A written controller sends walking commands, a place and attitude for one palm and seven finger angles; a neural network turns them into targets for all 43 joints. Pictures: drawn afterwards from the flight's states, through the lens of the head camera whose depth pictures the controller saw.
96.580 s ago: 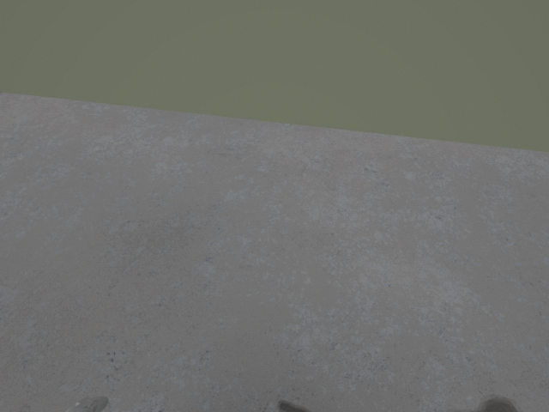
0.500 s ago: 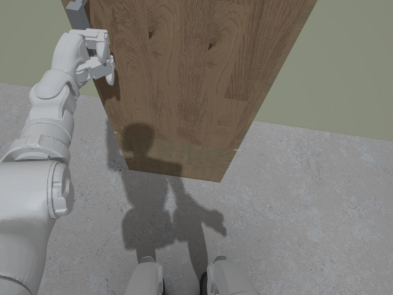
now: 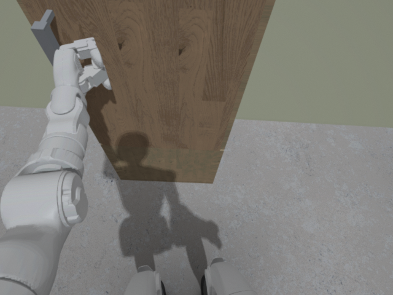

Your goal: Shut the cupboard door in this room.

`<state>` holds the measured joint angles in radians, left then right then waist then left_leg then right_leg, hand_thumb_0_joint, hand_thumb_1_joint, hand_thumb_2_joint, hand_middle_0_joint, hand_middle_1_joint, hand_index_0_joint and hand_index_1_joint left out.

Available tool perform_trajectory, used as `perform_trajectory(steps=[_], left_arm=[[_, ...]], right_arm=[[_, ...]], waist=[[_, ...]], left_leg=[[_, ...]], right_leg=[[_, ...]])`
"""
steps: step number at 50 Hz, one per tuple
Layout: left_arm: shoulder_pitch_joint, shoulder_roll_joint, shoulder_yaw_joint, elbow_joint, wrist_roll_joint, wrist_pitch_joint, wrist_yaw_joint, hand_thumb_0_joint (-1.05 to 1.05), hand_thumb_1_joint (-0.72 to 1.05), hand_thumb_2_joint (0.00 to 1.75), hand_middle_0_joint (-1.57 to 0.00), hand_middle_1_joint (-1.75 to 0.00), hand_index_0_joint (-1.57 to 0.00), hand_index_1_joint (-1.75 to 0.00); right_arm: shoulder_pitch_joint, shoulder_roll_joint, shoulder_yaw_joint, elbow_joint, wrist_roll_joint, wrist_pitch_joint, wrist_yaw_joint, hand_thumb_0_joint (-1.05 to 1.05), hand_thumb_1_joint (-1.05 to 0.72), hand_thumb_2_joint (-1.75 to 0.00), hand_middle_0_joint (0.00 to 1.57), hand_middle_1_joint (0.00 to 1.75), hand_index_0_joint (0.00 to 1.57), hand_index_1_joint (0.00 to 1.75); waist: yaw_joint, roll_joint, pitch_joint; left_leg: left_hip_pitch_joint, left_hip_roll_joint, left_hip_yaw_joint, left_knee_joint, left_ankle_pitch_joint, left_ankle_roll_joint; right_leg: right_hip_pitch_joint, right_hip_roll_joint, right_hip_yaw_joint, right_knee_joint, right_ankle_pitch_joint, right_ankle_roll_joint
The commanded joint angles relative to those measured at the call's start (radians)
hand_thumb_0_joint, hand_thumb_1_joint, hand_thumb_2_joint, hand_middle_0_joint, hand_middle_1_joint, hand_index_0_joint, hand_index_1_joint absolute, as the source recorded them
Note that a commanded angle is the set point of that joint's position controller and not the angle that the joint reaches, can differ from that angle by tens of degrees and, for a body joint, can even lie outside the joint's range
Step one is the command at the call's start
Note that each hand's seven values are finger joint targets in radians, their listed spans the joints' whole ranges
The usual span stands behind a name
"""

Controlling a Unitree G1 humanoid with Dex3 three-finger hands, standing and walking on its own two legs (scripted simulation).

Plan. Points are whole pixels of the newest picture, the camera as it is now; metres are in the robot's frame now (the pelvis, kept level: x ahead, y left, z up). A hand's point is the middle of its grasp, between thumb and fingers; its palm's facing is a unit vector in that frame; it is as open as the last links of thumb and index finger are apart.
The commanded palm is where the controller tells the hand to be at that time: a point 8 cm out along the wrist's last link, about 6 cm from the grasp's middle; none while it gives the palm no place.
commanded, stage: pull the fist back off the door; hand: left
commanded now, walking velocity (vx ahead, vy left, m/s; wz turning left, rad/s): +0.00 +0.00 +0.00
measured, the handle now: (61, 53) +0.60 +0.20 +0.11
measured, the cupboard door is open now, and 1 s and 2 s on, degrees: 0 0 0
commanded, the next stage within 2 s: draw the hand back to the body in 0.44 s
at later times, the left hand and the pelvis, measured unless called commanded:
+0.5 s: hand (92, 107) +0.45 +0.13 +0.11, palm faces +0.02 -1.00 -0.01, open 3.1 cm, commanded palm +0.43 +0.19 +0.11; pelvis +0.04 -0.01 +0.03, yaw +1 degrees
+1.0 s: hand (47, 135) +0.37 +0.18 +0.15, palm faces +0.01 -1.00 -0.03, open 3.1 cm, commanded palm +0.33 +0.23 +0.16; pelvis +0.03 +0.00 +0.04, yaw +1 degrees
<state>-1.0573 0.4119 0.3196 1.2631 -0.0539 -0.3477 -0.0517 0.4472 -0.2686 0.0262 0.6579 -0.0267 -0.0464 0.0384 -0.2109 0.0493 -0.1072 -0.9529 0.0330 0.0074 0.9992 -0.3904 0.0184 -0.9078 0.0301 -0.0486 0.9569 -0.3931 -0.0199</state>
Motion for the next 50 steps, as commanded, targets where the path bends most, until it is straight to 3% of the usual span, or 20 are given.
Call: perform_trajectory(steps=[1, 4, 7, 10, 12, 16, 18, 20, 21, 24, 26, 28, 30, 32, 34, 36, 38, 39, 47, 50], left_arm=[[-0.287, 0.228, 0.074, -0.303, -0.020, -0.090, 0.012, 0.00, 0.90, 0.90, -1.30, -1.50, -1.30, -1.50], [-0.186, 0.226, 0.089, -0.412, -0.035, -0.098, -0.001, 0.00, 0.90, 0.90, -1.30, -1.50, -1.30, -1.50], [-0.116, 0.134, 0.019, -0.553, -0.052, -0.110, -0.017, 0.00, 0.90, 0.90, -1.30, -1.50, -1.30, -1.50], [-0.028, 0.077, -0.018, -0.604, -0.085, -0.091, -0.034, 0.00, 0.90, 0.90, -1.30, -1.50, -1.30, -1.50], [0.043, 0.035, -0.053, -0.666, -0.096, -0.083, -0.041, 0.00, 0.90, 0.90, -1.30, -1.50, -1.30, -1.50], [0.135, -0.058, -0.129, -0.734, -0.114, -0.055, -0.046, 0.00, 0.90, 0.90, -1.30, -1.50, -1.30, -1.50], [0.176, -0.050, -0.118, -0.750, -0.117, -0.045, -0.039, 0.00, 0.90, 0.90, -1.30, -1.50, -1.30, -1.50], [0.109, -0.073, -0.151, -0.763, -0.112, -0.044, -0.033, 0.00, 0.90, 0.90, -1.30, -1.50, -1.30, -1.50], [0.068, -0.043, -0.133, -0.775, -0.106, -0.048, -0.025, 0.00, 0.90, 0.90, -1.30, -1.50, -1.30, -1.50], [0.044, -0.056, -0.141, -0.756, -0.099, -0.062, -0.017, 0.00, 0.90, 0.90, -1.30, -1.50, -1.30, -1.50], [0.076, -0.025, -0.115, -0.736, -0.097, -0.067, -0.017, 0.00, 0.90, 0.90, -1.30, -1.50, -1.30, -1.50], [0.076, -0.059, -0.140, -0.670, -0.100, -0.058, -0.031, 0.00, 0.90, 0.90, -1.30, -1.50, -1.30, -1.50], [0.156, 0.018, -0.073, -0.695, -0.107, -0.049, -0.043, 0.00, 0.90, 0.90, -1.30, -1.50, -1.30, -1.50], [0.227, 0.001, -0.088, -0.781, -0.121, -0.036, -0.065, 0.00, 0.90, 0.90, -1.30, -1.50, -1.30, -1.50], [0.305, -0.024, -0.103, -0.842, -0.145, -0.011, -0.083, 0.00, 0.90, 0.90, -1.30, -1.50, -1.30, -1.50], [0.388, 0.005, -0.074, -0.873, -0.167, 0.017, -0.095, 0.00, 0.90, 0.90, -1.30, -1.50, -1.30, -1.50], [0.373, -0.008, -0.098, -0.931, -0.177, 0.039, -0.110, 0.00, 0.90, 0.90, -1.30, -1.50, -1.30, -1.50], [0.401, 0.004, -0.083, -0.963, -0.184, 0.049, -0.111, 0.00, 0.90, 0.90, -1.30, -1.50, -1.30, -1.50], [0.518, 0.001, -0.107, -1.176, -0.211, 0.095, -0.138, 0.00, 0.90, 0.90, -1.30, -1.50, -1.30, -1.50], [0.600, 0.032, -0.069, -1.199, -0.225, 0.133, -0.148, 0.00, 0.90, 0.90, -1.24, -1.44, -1.24, -1.44]], right_arm=[[0.118, -0.170, -0.073, -0.106, 0.009, -0.001, -0.007, 0.00, -0.90, -0.90, 0.20, 0.30, 0.20, 0.30], [0.102, -0.159, -0.083, -0.128, 0.020, 0.021, -0.011, 0.00, -0.90, -0.90, 0.20, 0.30, 0.20, 0.30], [0.081, -0.145, -0.092, -0.135, 0.032, 0.029, -0.015, 0.00, -0.90, -0.90, 0.20, 0.30, 0.20, 0.30], [0.059, -0.142, -0.098, -0.126, 0.043, 0.029, -0.021, 0.00, -0.90, -0.90, 0.20, 0.30, 0.20, 0.30], [0.036, -0.134, -0.098, -0.131, 0.050, 0.024, -0.025, 0.00, -0.90, -0.90, 0.20, 0.30, 0.20, 0.30], [-0.003, -0.125, -0.095, -0.136, 0.058, 0.017, -0.027, 0.00, -0.90, -0.90, 0.20, 0.30, 0.20, 0.30], [-0.027, -0.125, -0.095, -0.136, 0.058, 0.018, -0.031, 0.00, -0.90, -0.90, 0.20, 0.30, 0.20, 0.30], [-0.053, -0.119, -0.088, -0.134, 0.060, 0.017, -0.035, 0.00, -0.90, -0.90, 0.20, 0.30, 0.20, 0.30], [-0.056, -0.122, -0.088, -0.129, 0.057, 0.016, -0.040, 0.00, -0.90, -0.90, 0.20, 0.30, 0.20, 0.30], [-0.089, -0.113, -0.082, -0.127, 0.055, 0.011, -0.044, 0.00, -0.90, -0.90, 0.20, 0.30, 0.20, 0.30], [-0.095, -0.118, -0.081, -0.129, 0.053, 0.011, -0.046, 0.00, -0.90, -0.90, 0.20, 0.30, 0.20, 0.30], [-0.109, -0.112, -0.073, -0.127, 0.055, 0.012, -0.044, 0.00, -0.90, -0.90, 0.20, 0.30, 0.20, 0.30], [-0.126, -0.120, -0.071, -0.153, 0.058, 0.019, -0.045, 0.00, -0.90, -0.90, 0.20, 0.30, 0.20, 0.30], [-0.147, -0.115, -0.067, -0.183, 0.065, 0.020, -0.045, 0.00, -0.90, -0.90, 0.20, 0.30, 0.20, 0.30], [-0.161, -0.109, -0.063, -0.204, 0.072, 0.019, -0.044, 0.00, -0.90, -0.90, 0.20, 0.30, 0.20, 0.30], [-0.169, -0.115, -0.062, -0.216, 0.077, 0.021, -0.050, 0.00, -0.90, -0.90, 0.20, 0.30, 0.20, 0.30], [-0.191, -0.112, -0.056, -0.220, 0.085, 0.018, -0.058, 0.00, -0.90, -0.90, 0.20, 0.30, 0.20, 0.30], [-0.197, -0.113, -0.055, -0.225, 0.085, 0.015, -0.062, 0.00, -0.90, -0.90, 0.20, 0.30, 0.20, 0.30], [-0.264, -0.105, -0.040, -0.228, 0.095, -0.038, -0.090, 0.00, -0.90, -0.90, 0.20, 0.30, 0.20, 0.30], [-0.285, -0.107, -0.034, -0.230, 0.096, -0.056, -0.098, 0.00, -0.90, -0.90, 0.20, 0.30, 0.20, 0.30]], waist=[[0.075, 0.001, -0.480], [0.100, -0.038, -0.491], [0.099, 0.001, -0.496], [0.098, -0.019, -0.426], [0.112, 0.021, -0.430], [0.111, 0.015, -0.353], [0.120, -0.030, -0.348], [0.104, -0.025, -0.312], [0.102, -0.020, -0.310], [0.109, -0.019, -0.342], [0.126, -0.010, -0.362], [0.121, -0.041, -0.327], [0.164, -0.035, -0.362], [0.182, -0.010, -0.412], [0.191, -0.015, -0.380], [0.199, -0.091, -0.328], [0.181, -0.089, -0.264], [0.194, -0.083, -0.264], [0.201, 0.001, -0.224], [0.219, -0.030, -0.189]], left_leg=[[0.322, -0.030, -0.033, -0.143, 0.156, 0.016], [0.317, -0.036, 0.002, -0.155, 0.224, 0.021], [0.426, -0.034, 0.004, -0.163, 0.311, 0.019], [0.466, -0.030, 0.006, -0.182, 0.323, 0.017], [0.520, -0.031, 0.007, -0.188, 0.374, 0.014], [0.562, -0.029, 0.003, -0.201, 0.411, 0.014], [0.556, -0.028, -0.001, -0.208, 0.394, 0.012], [0.550, -0.032, -0.004, -0.211, 0.352, 0.012], [0.554, -0.034, -0.004, -0.206, 0.355, 0.013], [0.569, -0.034, -0.014, -0.201, 0.351, 0.007], [0.565, -0.038, -0.011, -0.193, 0.361, 0.007], [0.533, -0.037, -0.016, -0.201, 0.322, 0.004], [0.526, -0.042, -0.009, -0.218, 0.312, 0.005], [0.560, -0.042, -0.003, -0.229, 0.368, 0.007], [0.576, -0.038, -0.002, -0.245, 0.385, 0.007], [0.541, -0.039, 0.002, -0.267, 0.346, 0.014], [0.536, -0.039, 0.005, -0.296, 0.280, 0.017], [0.541, -0.040, 0.002, -0.308, 0.261, 0.017], [0.637, -0.040, -0.013, -0.374, 0.206, 0.018], [0.637, -0.041, -0.016, -0.401, 0.181, 0.016]], right_leg=[[0.313, 0.018, 0.044, -0.154, 0.196, 0.003], [0.432, 0.017, 0.063, -0.167, 0.336, 0.011], [0.429, 0.022, 0.053, -0.170, 0.425, 0.009], [0.422, 0.023, 0.044, -0.196, 0.439, 0.011], [0.424, 0.020, 0.038, -0.196, 0.475, 0.008], [0.400, 0.017, 0.026, -0.211, 0.489, 0.009], [0.414, 0.011, 0.027, -0.213, 0.486, 0.011], [0.397, 0.006, 0.029, -0.218, 0.459, 0.012], [0.397, 0.004, 0.032, -0.215, 0.462, 0.011], [0.392, -0.002, 0.033, -0.200, 0.448, 0.008], [0.412, -0.003, 0.039, -0.192, 0.459, 0.004], [0.400, -0.006, 0.034, -0.196, 0.428, 0.006], [0.465, -0.008, 0.044, -0.203, 0.433, 0.002], [0.513, -0.011, 0.041, -0.202, 0.484, -0.001], [0.525, -0.005, 0.032, -0.218, 0.497, 0.000], [0.563, -0.004, 0.036, -0.246, 0.484, 0.004], [0.548, -0.009, 0.039, -0.277, 0.429, 0.010], [0.556, -0.008, 0.038, -0.287, 0.399, 0.008], [0.570, -0.011, 0.032, -0.346, 0.289, 0.002], [0.588, -0.013, 0.031, -0.370, 0.255, 0.002]])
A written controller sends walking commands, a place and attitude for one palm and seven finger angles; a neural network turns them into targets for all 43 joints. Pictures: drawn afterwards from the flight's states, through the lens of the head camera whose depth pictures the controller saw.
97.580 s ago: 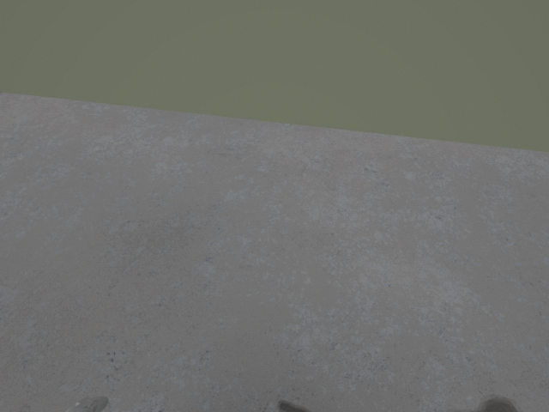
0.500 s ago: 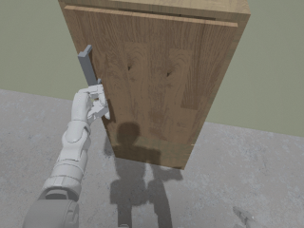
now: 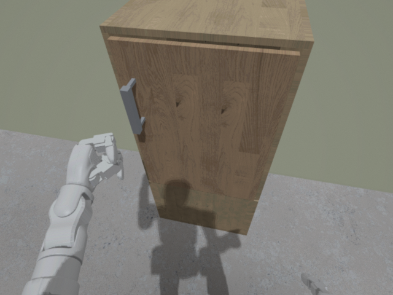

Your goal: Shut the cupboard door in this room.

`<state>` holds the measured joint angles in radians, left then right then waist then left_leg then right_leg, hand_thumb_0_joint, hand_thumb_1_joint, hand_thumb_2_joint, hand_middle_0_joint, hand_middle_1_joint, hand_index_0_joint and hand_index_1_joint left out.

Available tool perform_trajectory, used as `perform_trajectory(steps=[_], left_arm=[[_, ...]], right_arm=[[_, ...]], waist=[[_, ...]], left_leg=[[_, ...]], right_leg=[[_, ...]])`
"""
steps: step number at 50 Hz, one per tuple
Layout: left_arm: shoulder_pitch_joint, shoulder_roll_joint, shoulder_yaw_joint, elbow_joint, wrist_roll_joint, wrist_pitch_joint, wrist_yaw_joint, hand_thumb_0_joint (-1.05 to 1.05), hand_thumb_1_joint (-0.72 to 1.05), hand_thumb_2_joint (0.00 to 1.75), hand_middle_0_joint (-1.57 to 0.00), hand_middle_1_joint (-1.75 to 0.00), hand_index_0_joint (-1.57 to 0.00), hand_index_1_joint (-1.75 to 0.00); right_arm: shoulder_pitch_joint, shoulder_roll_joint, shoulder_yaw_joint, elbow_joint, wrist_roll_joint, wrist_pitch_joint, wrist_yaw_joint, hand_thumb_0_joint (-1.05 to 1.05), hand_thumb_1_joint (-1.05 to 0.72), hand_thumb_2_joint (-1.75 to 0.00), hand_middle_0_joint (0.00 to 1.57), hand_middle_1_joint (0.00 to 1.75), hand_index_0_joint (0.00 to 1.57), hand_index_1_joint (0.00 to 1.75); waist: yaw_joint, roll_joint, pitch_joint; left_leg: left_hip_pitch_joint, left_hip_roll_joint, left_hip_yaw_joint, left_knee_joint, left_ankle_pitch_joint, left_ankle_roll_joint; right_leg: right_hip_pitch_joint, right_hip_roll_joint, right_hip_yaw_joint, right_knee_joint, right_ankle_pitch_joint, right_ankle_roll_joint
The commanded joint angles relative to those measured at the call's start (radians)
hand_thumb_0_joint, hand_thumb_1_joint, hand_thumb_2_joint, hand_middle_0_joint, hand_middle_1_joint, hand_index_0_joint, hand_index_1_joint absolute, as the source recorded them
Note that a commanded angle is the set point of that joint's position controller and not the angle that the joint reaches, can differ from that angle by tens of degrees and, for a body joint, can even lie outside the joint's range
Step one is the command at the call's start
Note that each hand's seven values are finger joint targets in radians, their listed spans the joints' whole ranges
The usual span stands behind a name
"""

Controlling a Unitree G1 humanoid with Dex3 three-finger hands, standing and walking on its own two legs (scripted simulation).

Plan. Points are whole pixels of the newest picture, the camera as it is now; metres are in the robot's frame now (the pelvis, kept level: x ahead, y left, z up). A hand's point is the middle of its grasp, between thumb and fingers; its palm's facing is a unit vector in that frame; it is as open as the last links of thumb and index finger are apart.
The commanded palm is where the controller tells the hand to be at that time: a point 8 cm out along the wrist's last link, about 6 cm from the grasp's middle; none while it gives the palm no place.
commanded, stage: draw the hand back to the body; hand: left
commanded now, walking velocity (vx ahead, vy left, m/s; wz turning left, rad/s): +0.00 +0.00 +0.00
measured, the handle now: (135, 107) +0.57 +0.19 +0.07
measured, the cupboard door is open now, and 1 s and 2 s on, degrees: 0 0 0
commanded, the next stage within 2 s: step back with the hand held close in 1.14 s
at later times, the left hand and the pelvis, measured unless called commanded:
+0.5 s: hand (50, 190) +0.25 +0.25 +0.15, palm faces +0.34 -0.89 -0.30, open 4.2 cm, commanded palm +0.20 +0.29 +0.17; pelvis +0.01 +0.01 +0.03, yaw +0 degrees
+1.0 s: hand (7, 208) +0.21 +0.28 +0.18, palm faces +0.47 -0.79 -0.38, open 7.3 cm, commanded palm +0.16 +0.31 +0.20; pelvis +0.02 +0.01 +0.03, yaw +1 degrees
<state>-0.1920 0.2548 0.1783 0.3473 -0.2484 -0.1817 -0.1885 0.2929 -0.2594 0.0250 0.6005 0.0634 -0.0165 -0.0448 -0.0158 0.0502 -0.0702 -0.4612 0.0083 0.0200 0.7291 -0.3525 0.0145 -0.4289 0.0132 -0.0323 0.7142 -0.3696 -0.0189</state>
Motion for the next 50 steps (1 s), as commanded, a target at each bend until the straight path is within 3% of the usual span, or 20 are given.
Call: perform_trajectory(steps=[1, 3, 4, 5, 6, 13, 16, 18, 23, 25, 36, 37, 38, 41, 47, 50], left_arm=[[-0.226, 0.211, 0.095, -0.285, -0.035, -0.020, -0.013, 0.00, 0.90, 0.90, -1.22, -1.41, -1.22, -1.41], [-0.185, 0.201, 0.095, -0.338, -0.045, 0.000, -0.024, 0.00, 0.90, 0.90, -1.16, -1.35, -1.16, -1.35], [-0.185, 0.255, 0.056, -0.447, 0.078, -0.006, 0.083, 0.00, 0.90, 0.90, -1.13, -1.32, -1.13, -1.32], [-0.103, 0.196, 0.034, -0.438, 0.092, 0.014, 0.135, 0.00, 0.90, 0.90, -1.11, -1.29, -1.11, -1.29], [-0.057, 0.194, 0.026, -0.444, 0.109, 0.031, 0.169, 0.00, 0.90, 0.90, -1.08, -1.26, -1.08, -1.26], [0.030, 0.221, 0.061, -0.615, 0.161, 0.067, 0.263, 0.00, 0.90, 0.90, -0.89, -1.05, -0.89, -1.05], [0.102, 0.232, 0.080, -0.665, 0.168, 0.075, 0.276, 0.00, 0.90, 0.90, -0.81, -0.96, -0.81, -0.96], [0.137, 0.208, 0.066, -0.706, 0.170, 0.078, 0.278, 0.00, 0.90, 0.90, -0.75, -0.90, -0.75, -0.90], [0.259, 0.222, 0.112, -0.771, 0.173, 0.082, 0.284, 0.00, 0.90, 0.90, -0.61, -0.75, -0.61, -0.75], [0.324, 0.234, 0.145, -0.793, 0.174, 0.084, 0.286, 0.00, 0.90, 0.90, -0.56, -0.69, -0.56, -0.69], [0.551, 0.306, 0.293, -0.934, 0.167, 0.076, 0.297, 0.00, 0.90, 0.90, -0.25, -0.36, -0.25, -0.36], [0.555, 0.297, 0.284, -0.961, 0.167, 0.073, 0.298, 0.00, 0.90, 0.90, -0.23, -0.33, -0.23, -0.33], [0.578, 0.306, 0.303, -0.957, 0.165, 0.073, 0.302, 0.00, 0.90, 0.90, -0.20, -0.30, -0.20, -0.30], [0.560, 0.258, 0.253, -0.899, 0.171, 0.082, 0.300, 0.00, 0.90, 0.90, -0.20, -0.30, -0.20, -0.30], [0.518, 0.277, 0.262, -0.936, 0.176, 0.073, 0.308, 0.00, 0.90, 0.90, -0.20, -0.30, -0.20, -0.30], [0.536, 0.284, 0.273, -0.936, 0.174, 0.071, 0.309, 0.00, 0.90, 0.90, -0.20, -0.30, -0.20, -0.30]], right_arm=[[-0.134, -0.120, -0.032, -0.175, 0.007, -0.088, -0.017, 0.00, -0.90, -0.90, 0.20, 0.30, 0.20, 0.30], [-0.157, -0.113, -0.026, -0.186, 0.011, -0.099, -0.016, 0.00, -0.90, -0.90, 0.20, 0.30, 0.20, 0.30], [-0.191, -0.087, -0.036, -0.182, 0.002, -0.087, -0.030, 0.00, -0.90, -0.90, 0.20, 0.30, 0.20, 0.30], [-0.188, -0.084, -0.032, -0.177, -0.004, -0.083, -0.037, 0.00, -0.90, -0.90, 0.20, 0.30, 0.20, 0.30], [-0.191, -0.088, -0.033, -0.170, -0.007, -0.075, -0.042, 0.00, -0.90, -0.90, 0.20, 0.30, 0.20, 0.30], [-0.225, -0.076, -0.016, -0.158, -0.022, -0.060, -0.052, 0.00, -0.90, -0.90, 0.20, 0.30, 0.20, 0.30], [-0.231, -0.078, -0.014, -0.151, -0.031, -0.068, -0.051, 0.00, -0.90, -0.90, 0.20, 0.30, 0.20, 0.30], [-0.237, -0.071, -0.010, -0.154, -0.033, -0.072, -0.046, 0.00, -0.90, -0.90, 0.20, 0.30, 0.20, 0.30], [-0.241, -0.072, -0.013, -0.151, -0.041, -0.080, -0.035, 0.00, -0.90, -0.90, 0.20, 0.30, 0.20, 0.30], [-0.238, -0.071, -0.017, -0.150, -0.044, -0.080, -0.032, 0.00, -0.90, -0.90, 0.20, 0.30, 0.20, 0.30], [-0.241, -0.068, -0.035, -0.146, -0.046, -0.099, -0.028, 0.00, -0.90, -0.90, 0.20, 0.30, 0.20, 0.30], [-0.240, -0.064, -0.032, -0.149, -0.044, -0.101, -0.028, 0.00, -0.90, -0.90, 0.20, 0.30, 0.20, 0.30], [-0.240, -0.063, -0.032, -0.149, -0.045, -0.106, -0.030, 0.00, -0.90, -0.90, 0.20, 0.30, 0.20, 0.30], [-0.233, -0.073, -0.038, -0.137, -0.045, -0.110, -0.034, 0.00, -0.90, -0.90, 0.20, 0.30, 0.20, 0.30], [-0.232, -0.073, -0.040, -0.136, -0.046, -0.117, -0.041, 0.00, -0.90, -0.90, 0.20, 0.30, 0.20, 0.30], [-0.234, -0.067, -0.035, -0.136, -0.048, -0.119, -0.040, 0.00, -0.90, -0.90, 0.20, 0.30, 0.20, 0.30]], waist=[[0.031, -0.029, -0.212], [0.037, -0.041, -0.191], [0.040, -0.038, -0.159], [0.028, -0.056, -0.119], [0.033, -0.082, -0.108], [0.032, 0.008, -0.079], [0.043, 0.024, -0.075], [0.043, 0.036, -0.056], [0.057, 0.025, -0.043], [0.063, -0.002, -0.046], [0.085, 0.017, -0.033], [0.081, 0.045, -0.037], [0.085, 0.031, -0.020], [0.070, -0.013, 0.042], [0.075, 0.004, -0.017], [0.081, 0.010, -0.002]], left_leg=[[0.143, -0.017, -0.030, -0.136, 0.146, 0.021], [0.151, -0.017, -0.030, -0.156, 0.143, 0.019], [0.182, -0.015, -0.024, -0.190, 0.151, 0.024], [0.196, -0.009, -0.027, -0.208, 0.131, 0.024], [0.203, -0.005, -0.028, -0.224, 0.135, 0.027], [0.328, 0.003, -0.027, -0.321, 0.183, 0.018], [0.357, 0.005, -0.030, -0.346, 0.230, 0.016], [0.372, 0.006, -0.032, -0.361, 0.251, 0.012], [0.382, 0.008, -0.036, -0.378, 0.292, 0.008], [0.382, 0.009, -0.030, -0.370, 0.340, 0.009], [0.362, 0.010, -0.019, -0.353, 0.372, 0.009], [0.368, 0.009, -0.018, -0.352, 0.373, 0.008], [0.361, 0.009, -0.018, -0.352, 0.368, 0.008], [0.353, 0.011, -0.014, -0.357, 0.330, 0.014], [0.372, 0.005, -0.018, -0.358, 0.320, 0.018], [0.357, 0.003, -0.018, -0.357, 0.328, 0.015]], right_leg=[[0.124, 0.002, 0.019, -0.135, 0.228, 0.000], [0.137, 0.000, 0.013, -0.146, 0.223, 0.000], [0.135, -0.026, 0.058, -0.218, 0.203, 0.001], [0.129, -0.024, 0.047, -0.236, 0.172, 0.005], [0.154, -0.022, 0.046, -0.256, 0.175, 0.006], [0.239, -0.015, 0.025, -0.326, 0.211, 0.001], [0.278, -0.011, 0.019, -0.344, 0.250, -0.002], [0.287, -0.011, 0.013, -0.349, 0.265, -0.002], [0.323, -0.010, 0.009, -0.360, 0.293, -0.003], [0.337, -0.010, 0.006, -0.355, 0.338, -0.001], [0.351, -0.014, 0.008, -0.359, 0.363, 0.004], [0.353, -0.018, 0.008, -0.352, 0.358, 0.003], [0.342, -0.017, 0.004, -0.352, 0.357, 0.004], [0.296, -0.015, 0.007, -0.372, 0.322, 0.009], [0.325, -0.021, 0.010, -0.358, 0.307, 0.007], [0.329, -0.020, 0.009, -0.357, 0.318, 0.006]])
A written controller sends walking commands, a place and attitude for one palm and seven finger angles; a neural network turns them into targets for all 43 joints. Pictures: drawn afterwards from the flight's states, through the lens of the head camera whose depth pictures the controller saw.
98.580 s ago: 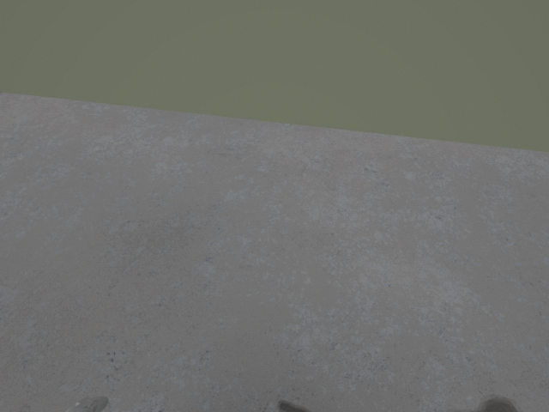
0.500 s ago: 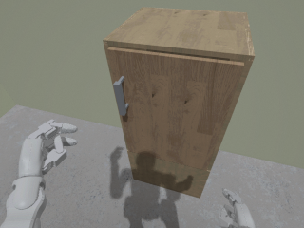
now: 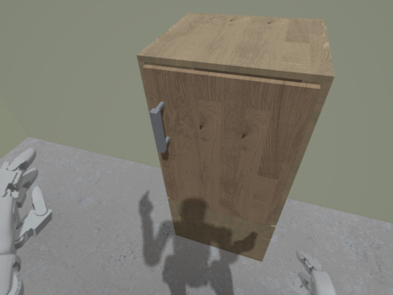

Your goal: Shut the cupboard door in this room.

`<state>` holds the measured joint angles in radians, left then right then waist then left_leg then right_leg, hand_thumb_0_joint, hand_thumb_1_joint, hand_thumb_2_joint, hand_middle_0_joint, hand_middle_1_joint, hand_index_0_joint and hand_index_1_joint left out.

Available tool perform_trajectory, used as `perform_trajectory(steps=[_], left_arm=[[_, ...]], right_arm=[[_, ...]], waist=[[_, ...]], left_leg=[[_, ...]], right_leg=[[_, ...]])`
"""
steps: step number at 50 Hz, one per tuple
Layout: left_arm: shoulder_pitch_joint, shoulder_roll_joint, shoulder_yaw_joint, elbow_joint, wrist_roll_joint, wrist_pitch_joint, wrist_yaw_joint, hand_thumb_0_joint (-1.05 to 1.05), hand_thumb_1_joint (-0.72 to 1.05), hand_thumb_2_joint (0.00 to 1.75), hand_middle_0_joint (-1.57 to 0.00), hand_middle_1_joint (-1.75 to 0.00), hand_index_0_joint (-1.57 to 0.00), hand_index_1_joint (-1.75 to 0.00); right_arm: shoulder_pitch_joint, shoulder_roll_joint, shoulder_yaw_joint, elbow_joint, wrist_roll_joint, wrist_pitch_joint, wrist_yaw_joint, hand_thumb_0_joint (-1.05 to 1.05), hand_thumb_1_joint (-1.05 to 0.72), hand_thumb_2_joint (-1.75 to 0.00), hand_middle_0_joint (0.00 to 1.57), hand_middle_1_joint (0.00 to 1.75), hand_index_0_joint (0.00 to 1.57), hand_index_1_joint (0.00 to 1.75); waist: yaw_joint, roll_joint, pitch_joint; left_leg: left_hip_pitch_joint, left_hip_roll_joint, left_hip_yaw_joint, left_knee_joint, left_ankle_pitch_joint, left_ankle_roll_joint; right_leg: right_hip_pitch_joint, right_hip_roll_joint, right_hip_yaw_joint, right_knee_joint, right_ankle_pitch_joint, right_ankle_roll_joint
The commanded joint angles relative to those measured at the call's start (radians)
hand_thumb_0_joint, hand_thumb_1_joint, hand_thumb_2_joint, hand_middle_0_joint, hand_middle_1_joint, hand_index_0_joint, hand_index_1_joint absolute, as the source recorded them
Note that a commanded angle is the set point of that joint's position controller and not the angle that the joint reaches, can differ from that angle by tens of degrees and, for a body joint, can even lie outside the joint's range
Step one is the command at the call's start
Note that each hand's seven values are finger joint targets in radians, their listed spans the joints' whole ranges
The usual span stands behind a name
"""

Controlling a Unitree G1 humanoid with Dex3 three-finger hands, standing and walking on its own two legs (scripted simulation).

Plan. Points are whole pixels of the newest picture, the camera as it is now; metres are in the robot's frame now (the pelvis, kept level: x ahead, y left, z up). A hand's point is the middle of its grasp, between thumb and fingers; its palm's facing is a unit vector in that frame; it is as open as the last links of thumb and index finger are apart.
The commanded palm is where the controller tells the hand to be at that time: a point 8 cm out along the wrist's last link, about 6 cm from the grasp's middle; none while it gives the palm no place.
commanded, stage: draw the hand back to the body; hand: left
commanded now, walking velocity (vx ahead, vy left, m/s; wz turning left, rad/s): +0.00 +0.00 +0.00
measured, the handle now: (161, 127) +0.55 +0.18 +0.04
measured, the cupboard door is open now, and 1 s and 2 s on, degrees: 0 0 0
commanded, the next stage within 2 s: step back with the hand held close in 0.14 s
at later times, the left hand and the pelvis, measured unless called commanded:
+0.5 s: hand (45, 210) +0.19 +0.27 +0.15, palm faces +0.40 -0.80 -0.45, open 7.5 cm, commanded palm +0.13 +0.31 +0.17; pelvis -0.01 +0.01 +0.00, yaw -1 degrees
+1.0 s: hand (0, 256) +0.12 +0.29 +0.16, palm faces +0.46 -0.77 -0.45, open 7.5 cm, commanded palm +0.06 +0.32 +0.17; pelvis -0.08 +0.02 -0.02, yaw -1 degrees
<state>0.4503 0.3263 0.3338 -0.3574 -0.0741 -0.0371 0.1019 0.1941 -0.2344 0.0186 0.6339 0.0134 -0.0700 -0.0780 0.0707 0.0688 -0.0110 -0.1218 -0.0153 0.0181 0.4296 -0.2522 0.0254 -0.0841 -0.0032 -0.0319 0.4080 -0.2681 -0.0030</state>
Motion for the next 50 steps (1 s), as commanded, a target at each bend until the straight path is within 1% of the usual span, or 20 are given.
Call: perform_trajectory(steps=[1, 5, 13, 14, 15, 17, 19, 21, 23, 26, 27, 33, 36, 37, 40, 41, 44, 46, 47, 50], left_arm=[[-0.097, 0.235, 0.139, -0.230, 0.001, -0.073, 0.020, 0.00, 0.90, 0.90, -0.20, -0.30, -0.20, -0.30], [-0.096, 0.216, 0.129, -0.229, -0.004, -0.072, 0.016, 0.00, 0.90, 0.90, -0.20, -0.30, -0.20, -0.30], [-0.075, 0.211, 0.127, -0.223, -0.007, -0.074, 0.013, 0.00, 0.90, 0.90, -0.20, -0.30, -0.20, -0.30], [-0.167, 0.318, 0.230, -0.270, 0.000, -0.114, 0.022, 0.00, 0.90, 0.90, -0.20, -0.30, -0.20, -0.30], [-0.079, 0.255, 0.180, -0.193, -0.004, -0.123, 0.018, 0.00, 0.90, 0.90, -0.20, -0.30, -0.20, -0.30], [-0.049, 0.236, 0.152, -0.193, 0.003, -0.140, 0.017, 0.00, 0.90, 0.90, -0.20, -0.30, -0.20, -0.30], [-0.015, 0.227, 0.143, -0.194, 0.004, -0.150, 0.022, 0.00, 0.90, 0.90, -0.20, -0.30, -0.20, -0.30], [-0.001, 0.258, 0.170, -0.217, 0.003, -0.155, 0.029, 0.00, 0.90, 0.90, -0.20, -0.30, -0.20, -0.30], [0.009, 0.257, 0.167, -0.236, 0.003, -0.156, 0.031, 0.00, 0.90, 0.90, -0.20, -0.30, -0.20, -0.30], [0.037, 0.299, 0.212, -0.255, -0.001, -0.156, 0.039, 0.00, 0.90, 0.90, -0.20, -0.30, -0.20, -0.30], [0.049, 0.283, 0.200, -0.262, -0.001, -0.156, 0.040, 0.00, 0.90, 0.90, -0.20, -0.30, -0.20, -0.30], [0.078, 0.284, 0.208, -0.286, 0.002, -0.165, 0.050, 0.00, 0.90, 0.90, -0.20, -0.30, -0.20, -0.30], [0.067, 0.293, 0.220, -0.295, 0.010, -0.176, 0.056, 0.00, 0.90, 0.90, -0.20, -0.30, -0.20, -0.30], [0.063, 0.271, 0.205, -0.301, 0.014, -0.182, 0.056, 0.00, 0.90, 0.90, -0.20, -0.30, -0.20, -0.30], [0.051, 0.268, 0.217, -0.297, 0.026, -0.199, 0.061, 0.00, 0.90, 0.90, -0.20, -0.30, -0.20, -0.30], [0.039, 0.291, 0.238, -0.304, 0.031, -0.205, 0.062, 0.00, 0.90, 0.90, -0.20, -0.30, -0.20, -0.30], [0.010, 0.255, 0.213, -0.309, 0.043, -0.221, 0.063, 0.00, 0.90, 0.90, -0.20, -0.30, -0.20, -0.30], [-0.007, 0.280, 0.235, -0.316, 0.049, -0.229, 0.066, 0.00, 0.90, 0.90, -0.20, -0.30, -0.20, -0.30], [-0.008, 0.252, 0.212, -0.310, 0.049, -0.231, 0.066, 0.00, 0.90, 0.90, -0.20, -0.30, -0.20, -0.30], [-0.029, 0.255, 0.208, -0.317, 0.054, -0.240, 0.073, 0.00, 0.90, 0.90, -0.20, -0.30, -0.20, -0.30]], right_arm=[[-0.138, -0.095, -0.031, -0.165, 0.001, -0.067, -0.008, 0.00, -0.90, -0.90, 0.20, 0.30, 0.20, 0.30], [-0.137, -0.087, -0.028, -0.172, 0.004, -0.063, -0.005, 0.00, -0.90, -0.90, 0.20, 0.30, 0.20, 0.30], [-0.137, -0.088, -0.031, -0.171, 0.002, -0.063, -0.002, 0.00, -0.90, -0.90, 0.20, 0.30, 0.20, 0.30], [-0.123, -0.117, -0.045, -0.203, 0.010, -0.041, 0.000, 0.00, -0.90, -0.90, 0.20, 0.30, 0.20, 0.30], [-0.119, -0.109, -0.047, -0.183, 0.005, -0.027, -0.002, 0.00, -0.90, -0.90, 0.20, 0.30, 0.20, 0.30], [-0.120, -0.107, -0.052, -0.183, 0.004, -0.009, -0.002, 0.00, -0.90, -0.90, 0.20, 0.30, 0.20, 0.30], [-0.111, -0.113, -0.060, -0.187, 0.005, 0.005, -0.003, 0.00, -0.90, -0.90, 0.20, 0.30, 0.20, 0.30], [-0.122, -0.122, -0.065, -0.197, 0.003, 0.014, -0.011, 0.00, -0.90, -0.90, 0.20, 0.30, 0.20, 0.30], [-0.117, -0.122, -0.066, -0.212, 0.008, 0.030, -0.015, 0.00, -0.90, -0.90, 0.20, 0.30, 0.20, 0.30], [-0.119, -0.126, -0.069, -0.229, 0.009, 0.048, -0.023, 0.00, -0.90, -0.90, 0.20, 0.30, 0.20, 0.30], [-0.114, -0.120, -0.067, -0.235, 0.009, 0.054, -0.023, 0.00, -0.90, -0.90, 0.20, 0.30, 0.20, 0.30], [-0.100, -0.127, -0.071, -0.250, 0.011, 0.055, -0.024, 0.00, -0.90, -0.90, 0.20, 0.30, 0.20, 0.30], [-0.094, -0.138, -0.074, -0.250, 0.008, 0.044, -0.026, 0.00, -0.90, -0.90, 0.20, 0.30, 0.20, 0.30], [-0.088, -0.134, -0.071, -0.251, 0.009, 0.039, -0.025, 0.00, -0.90, -0.90, 0.20, 0.30, 0.20, 0.30], [-0.075, -0.137, -0.072, -0.249, 0.007, 0.021, -0.026, 0.00, -0.90, -0.90, 0.20, 0.30, 0.20, 0.30], [-0.079, -0.145, -0.075, -0.247, 0.003, 0.014, -0.028, 0.00, -0.90, -0.90, 0.20, 0.30, 0.20, 0.30], [-0.062, -0.141, -0.073, -0.241, 0.002, -0.003, -0.025, 0.00, -0.90, -0.90, 0.20, 0.30, 0.20, 0.30], [-0.061, -0.147, -0.077, -0.234, -0.004, -0.014, -0.026, 0.00, -0.90, -0.90, 0.20, 0.30, 0.20, 0.30], [-0.051, -0.135, -0.072, -0.231, -0.002, -0.018, -0.024, 0.00, -0.90, -0.90, 0.20, 0.30, 0.20, 0.30], [-0.040, -0.134, -0.076, -0.223, -0.006, -0.030, -0.017, 0.00, -0.90, -0.90, 0.20, 0.30, 0.20, 0.30]], waist=[[0.000, -0.003, -0.067], [-0.004, 0.017, -0.043], [-0.005, -0.007, -0.048], [-0.042, -0.026, -0.032], [-0.052, -0.060, -0.047], [-0.058, -0.081, -0.068], [-0.061, -0.061, -0.108], [-0.058, -0.024, -0.127], [-0.060, -0.024, -0.151], [-0.055, -0.011, -0.173], [-0.057, -0.016, -0.177], [-0.060, -0.007, -0.160], [-0.060, 0.027, -0.130], [-0.065, 0.043, -0.115], [-0.068, 0.048, -0.082], [-0.066, 0.051, -0.080], [-0.073, 0.052, -0.060], [-0.071, 0.059, -0.065], [-0.074, 0.030, -0.066], [-0.079, -0.020, -0.047]], left_leg=[[0.020, 0.027, -0.013, -0.055, 0.237, 0.005], [0.016, 0.028, -0.010, -0.058, 0.225, 0.000], [0.017, 0.031, -0.008, -0.059, 0.233, 0.003], [-0.057, 0.056, -0.032, 0.002, 0.153, 0.024], [-0.052, 0.049, -0.040, 0.034, 0.138, 0.023], [-0.062, 0.049, -0.037, 0.058, 0.153, 0.015], [-0.058, 0.060, -0.038, 0.052, 0.201, 0.012], [-0.053, 0.073, -0.047, 0.028, 0.284, 0.011], [-0.067, 0.089, -0.059, 0.013, 0.357, 0.012], [-0.091, 0.101, -0.065, 0.002, 0.402, 0.013], [-0.117, 0.104, -0.070, -0.002, 0.394, 0.013], [-0.224, 0.123, -0.090, -0.033, 0.255, 0.023], [-0.329, 0.139, -0.119, -0.080, 0.071, 0.040], [-0.382, 0.148, -0.131, -0.101, -0.007, 0.047], [-0.519, 0.161, -0.158, -0.147, -0.245, 0.068], [-0.542, 0.163, -0.165, -0.154, -0.298, 0.072], [-0.612, 0.173, -0.181, -0.156, -0.391, 0.081], [-0.635, 0.175, -0.187, -0.149, -0.433, 0.086], [-0.637, 0.168, -0.180, -0.126, -0.427, 0.083], [-0.595, 0.117, -0.139, -0.016, -0.427, 0.064]], right_leg=[[-0.010, -0.003, 0.014, -0.058, 0.230, -0.010], [-0.021, -0.002, 0.013, -0.057, 0.219, -0.011], [-0.018, -0.003, 0.014, -0.061, 0.230, -0.008], [-0.084, -0.067, 0.115, -0.102, 0.267, -0.015], [-0.104, -0.101, 0.134, -0.107, 0.278, -0.027], [-0.121, -0.125, 0.131, -0.089, 0.318, -0.034], [-0.117, -0.122, 0.119, -0.055, 0.331, -0.032], [-0.115, -0.100, 0.094, -0.021, 0.363, -0.021], [-0.086, -0.079, 0.073, 0.021, 0.386, -0.010], [-0.064, -0.062, 0.067, 0.059, 0.412, -0.002], [-0.044, -0.062, 0.067, 0.070, 0.411, -0.003], [-0.033, -0.047, 0.081, 0.101, 0.328, 0.005], [-0.011, -0.028, 0.082, 0.118, 0.227, 0.011], [0.008, -0.022, 0.081, 0.137, 0.203, 0.012], [0.054, -0.007, 0.080, 0.181, 0.156, 0.016], [0.060, -0.001, 0.085, 0.181, 0.136, 0.017], [0.068, 0.004, 0.085, 0.214, 0.090, 0.016], [0.071, 0.010, 0.094, 0.223, 0.061, 0.015], [0.064, 0.000, 0.099, 0.218, 0.052, 0.012], [-0.049, -0.046, 0.179, 0.113, -0.081, -0.015]])
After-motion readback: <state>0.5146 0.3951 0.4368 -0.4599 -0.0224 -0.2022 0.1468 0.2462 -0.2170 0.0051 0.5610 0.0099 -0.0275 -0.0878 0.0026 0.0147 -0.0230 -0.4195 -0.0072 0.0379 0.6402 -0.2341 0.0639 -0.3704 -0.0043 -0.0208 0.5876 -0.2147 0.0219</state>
